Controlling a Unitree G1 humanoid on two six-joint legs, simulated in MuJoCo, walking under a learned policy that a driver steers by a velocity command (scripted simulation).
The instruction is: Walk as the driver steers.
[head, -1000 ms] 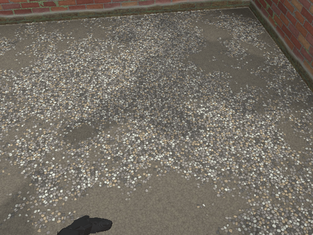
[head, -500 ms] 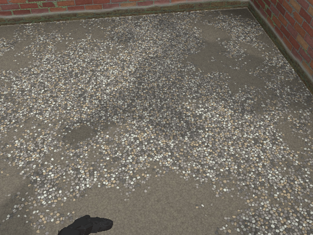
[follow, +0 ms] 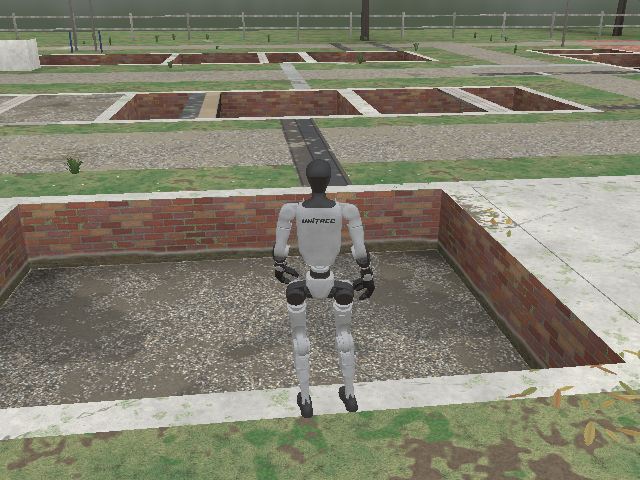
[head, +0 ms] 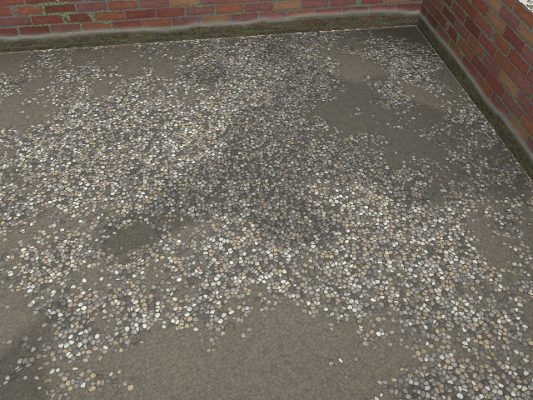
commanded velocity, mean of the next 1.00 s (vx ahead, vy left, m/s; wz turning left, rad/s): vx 0.05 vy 0.00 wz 0.00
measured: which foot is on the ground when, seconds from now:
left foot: down 0.00-1.00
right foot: down 0.00-1.00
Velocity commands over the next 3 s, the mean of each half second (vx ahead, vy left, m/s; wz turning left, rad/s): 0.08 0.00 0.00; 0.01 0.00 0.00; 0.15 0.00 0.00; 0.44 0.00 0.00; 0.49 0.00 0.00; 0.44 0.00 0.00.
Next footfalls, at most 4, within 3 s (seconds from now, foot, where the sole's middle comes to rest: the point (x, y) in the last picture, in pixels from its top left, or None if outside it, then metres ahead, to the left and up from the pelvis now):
none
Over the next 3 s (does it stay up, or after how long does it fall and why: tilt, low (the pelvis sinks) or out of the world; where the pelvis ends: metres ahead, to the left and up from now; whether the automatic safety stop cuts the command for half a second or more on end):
stays up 0.00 -0.03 0.00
